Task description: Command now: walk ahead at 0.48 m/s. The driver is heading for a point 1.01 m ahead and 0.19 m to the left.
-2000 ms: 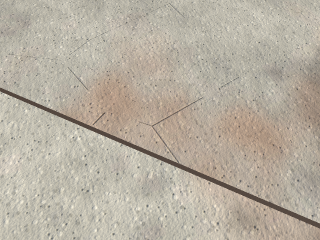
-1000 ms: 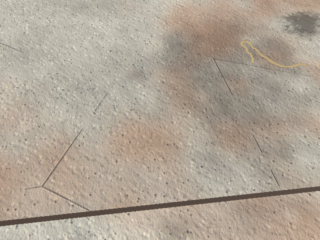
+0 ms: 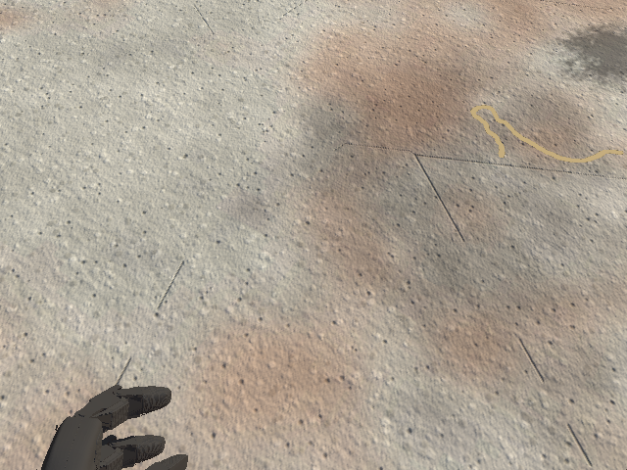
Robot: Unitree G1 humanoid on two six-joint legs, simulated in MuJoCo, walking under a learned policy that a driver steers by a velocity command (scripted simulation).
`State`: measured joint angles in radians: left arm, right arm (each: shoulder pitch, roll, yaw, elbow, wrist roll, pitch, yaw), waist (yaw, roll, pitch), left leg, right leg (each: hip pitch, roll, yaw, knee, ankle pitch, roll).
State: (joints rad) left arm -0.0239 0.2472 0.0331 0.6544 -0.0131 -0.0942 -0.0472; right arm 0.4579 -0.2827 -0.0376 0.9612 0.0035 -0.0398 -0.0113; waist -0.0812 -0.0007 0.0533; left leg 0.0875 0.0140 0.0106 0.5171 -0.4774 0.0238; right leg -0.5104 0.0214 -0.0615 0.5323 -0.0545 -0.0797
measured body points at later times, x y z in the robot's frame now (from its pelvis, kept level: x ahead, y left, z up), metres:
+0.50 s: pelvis +0.30 +0.03 +0.01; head +0.33 +0.04 +0.46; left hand +0.28 +0.32 -0.13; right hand +0.51 -0.20 -0.07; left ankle +0.43 +0.14 -0.72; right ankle +0.13 -0.10 -0.71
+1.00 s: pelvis +0.57 +0.03 +0.02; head +0.60 +0.03 +0.47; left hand +0.80 +0.25 -0.07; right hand +0.56 -0.26 -0.11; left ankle +0.43 +0.14 -0.72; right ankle +0.73 -0.10 -0.70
